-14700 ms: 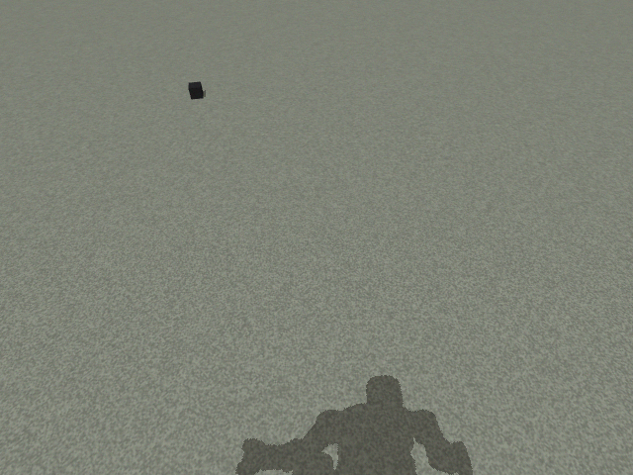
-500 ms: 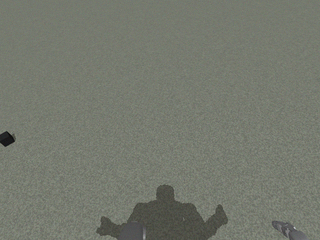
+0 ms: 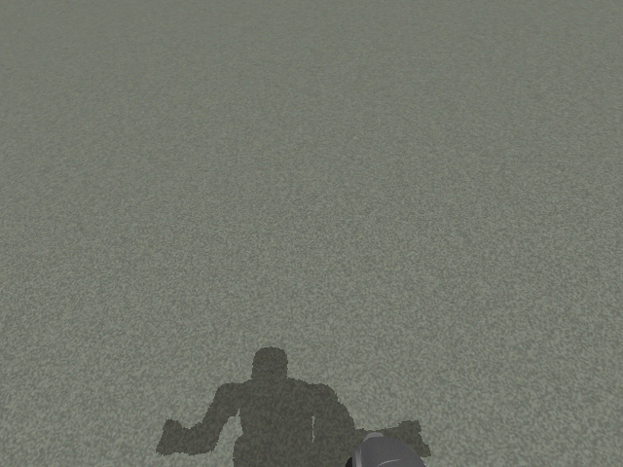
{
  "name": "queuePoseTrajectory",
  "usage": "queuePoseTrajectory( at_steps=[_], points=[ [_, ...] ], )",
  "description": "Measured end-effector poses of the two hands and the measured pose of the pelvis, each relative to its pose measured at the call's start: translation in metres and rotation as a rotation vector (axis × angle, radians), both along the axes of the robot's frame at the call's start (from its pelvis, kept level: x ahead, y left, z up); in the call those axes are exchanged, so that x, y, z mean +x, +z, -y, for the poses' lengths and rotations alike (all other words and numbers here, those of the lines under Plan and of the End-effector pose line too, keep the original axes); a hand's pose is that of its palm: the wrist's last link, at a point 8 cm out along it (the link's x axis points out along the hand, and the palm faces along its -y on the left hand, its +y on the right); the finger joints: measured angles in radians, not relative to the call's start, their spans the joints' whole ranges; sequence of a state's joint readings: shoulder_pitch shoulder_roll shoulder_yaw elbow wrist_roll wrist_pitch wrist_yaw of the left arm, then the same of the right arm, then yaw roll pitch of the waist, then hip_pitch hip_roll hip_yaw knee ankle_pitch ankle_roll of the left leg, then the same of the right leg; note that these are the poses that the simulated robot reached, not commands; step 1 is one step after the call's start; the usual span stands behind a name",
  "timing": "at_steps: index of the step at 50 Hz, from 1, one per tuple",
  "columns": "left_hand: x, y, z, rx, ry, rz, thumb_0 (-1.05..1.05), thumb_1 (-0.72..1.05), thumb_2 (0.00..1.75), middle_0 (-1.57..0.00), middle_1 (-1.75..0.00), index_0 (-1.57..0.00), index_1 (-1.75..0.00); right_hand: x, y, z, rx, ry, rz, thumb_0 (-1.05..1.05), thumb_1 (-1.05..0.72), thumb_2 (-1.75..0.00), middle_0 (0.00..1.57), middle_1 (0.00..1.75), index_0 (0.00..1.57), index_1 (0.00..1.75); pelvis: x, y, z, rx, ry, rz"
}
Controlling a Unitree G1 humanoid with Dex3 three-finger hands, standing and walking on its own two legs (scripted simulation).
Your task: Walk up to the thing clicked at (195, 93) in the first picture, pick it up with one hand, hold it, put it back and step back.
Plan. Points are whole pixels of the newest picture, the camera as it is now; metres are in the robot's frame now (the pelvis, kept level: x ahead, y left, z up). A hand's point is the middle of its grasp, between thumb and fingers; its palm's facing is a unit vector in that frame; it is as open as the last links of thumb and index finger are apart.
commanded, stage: walk up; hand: left
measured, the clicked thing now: out of the picture +0.55 +1.19 -0.71
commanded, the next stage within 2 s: none
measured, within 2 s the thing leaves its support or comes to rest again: neither
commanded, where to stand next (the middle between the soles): +0.07 +1.16 m, yaw -31 degrees
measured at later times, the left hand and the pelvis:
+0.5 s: hand out of the picture +0.17 +0.59 -0.14, palm faces -0.14 -0.78 -0.61, open 7.4 cm; pelvis +0.05 +0.26 -0.02, yaw -8 degrees
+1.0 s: hand out of the picture +0.22 +0.75 -0.11, palm faces -0.22 -0.76 -0.61, open 7.4 cm; pelvis +0.07 +0.47 -0.01, yaw -14 degrees
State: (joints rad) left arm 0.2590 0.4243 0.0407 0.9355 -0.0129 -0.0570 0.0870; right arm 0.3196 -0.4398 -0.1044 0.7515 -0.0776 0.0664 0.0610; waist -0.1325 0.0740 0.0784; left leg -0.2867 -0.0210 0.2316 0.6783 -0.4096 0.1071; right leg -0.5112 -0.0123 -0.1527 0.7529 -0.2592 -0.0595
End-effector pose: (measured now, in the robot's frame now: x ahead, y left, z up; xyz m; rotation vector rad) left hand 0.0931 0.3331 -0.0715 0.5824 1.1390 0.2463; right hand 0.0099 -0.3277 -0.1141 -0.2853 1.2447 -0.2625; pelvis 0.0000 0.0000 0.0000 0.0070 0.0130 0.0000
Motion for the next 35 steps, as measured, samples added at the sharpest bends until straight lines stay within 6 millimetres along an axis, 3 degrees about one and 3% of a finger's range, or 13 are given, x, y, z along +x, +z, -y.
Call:
queuePoseTrajectory(
  at_steps=[5, 11, 15, 18, 21, 23, 29, 35],
  points=[
    [0.02, 0.007, -0.042, 0.053, 0.005, 0.095, 0.0, 0.9, 0.9, -0.21, -0.3, -0.21, -0.3, 0.035, -0.023, -0.046, 0.037, 0.014, 0.03, 0.01, -0.9, -0.9, 0.2, 0.3, 0.2, 0.3, 0.012, -0.012, -0.037, -0.055, -0.023, 0.036],
    [0.024, 0.025, -0.099, 0.071, 0.008, 0.121, 0.01, 0.89, 0.9, -0.21, -0.3, -0.21, -0.3, 0.087, -0.01, -0.103, 0.072, 0.084, 0.126, 0.0, -0.9, -0.89, 0.2, 0.3, 0.2, 0.3, 0.023, -0.003, -0.092, -0.037, -0.052, 0.043],
    [0.032, 0.022, -0.15, 0.076, -0.028, 0.095, 0.01, 0.89, 0.9, -0.21, -0.3, -0.21, -0.3, 0.106, -0.003, -0.135, 0.042, 0.085, 0.173, 0.0, -0.9, -0.89, 0.2, 0.3, 0.21, 0.3, 0.031, -0.008, -0.138, -0.033, -0.081, 0.028],
    [0.041, 0.011, -0.199, 0.081, -0.051, 0.082, 0.01, 0.89, 0.9, -0.21, -0.3, -0.21, -0.3, 0.111, -0.001, -0.161, -0.009, 0.078, 0.169, 0.0, -0.9, -0.89, 0.2, 0.3, 0.2, 0.3, 0.037, -0.019, -0.18, -0.046, -0.098, 0.013],
    [0.055, -0.01, -0.253, 0.091, -0.059, 0.062, 0.01, 0.89, 0.9, -0.21, -0.3, -0.21, -0.3, 0.105, -0.001, -0.194, -0.071, 0.056, 0.153, 0.0, -0.9, -0.89, 0.2, 0.3, 0.2, 0.3, 0.041, -0.032, -0.223, -0.019, -0.119, 0.019],
    [0.063, -0.02, -0.276, 0.096, -0.042, 0.032, 0.01, 0.89, 0.9, -0.21, -0.3, -0.21, -0.3, 0.091, 0.003, -0.221, -0.084, 0.032, 0.138, 0.0, -0.9, -0.89, 0.2, 0.3, 0.2, 0.3, 0.045, -0.031, -0.244, -0.025, -0.146, 0.02],
    [0.095, -0.021, -0.29, -0.002, -0.099, -0.023, 0.01, 0.9, 0.9, -0.2, -0.3, -0.2, -0.3, 0.042, 0.019, -0.292, -0.057, -0.088, 0.028, 0.0, -0.9, -0.89, 0.2, 0.3, 0.2, 0.3, 0.059, -0.003, -0.291, -0.034, -0.158, -0.005],
    [0.122, -0.017, -0.306, -0.036, -0.188, -0.038, 0.01, 0.9, 0.9, -0.21, -0.3, -0.2, -0.3, 0.024, 0.008, -0.342, -0.034, -0.159, 0.014, 0.0, -0.9, -0.89, 0.2, 0.3, 0.21, 0.3, 0.07, -0.003, -0.338, -0.016, -0.211, 0.001]
  ],
)
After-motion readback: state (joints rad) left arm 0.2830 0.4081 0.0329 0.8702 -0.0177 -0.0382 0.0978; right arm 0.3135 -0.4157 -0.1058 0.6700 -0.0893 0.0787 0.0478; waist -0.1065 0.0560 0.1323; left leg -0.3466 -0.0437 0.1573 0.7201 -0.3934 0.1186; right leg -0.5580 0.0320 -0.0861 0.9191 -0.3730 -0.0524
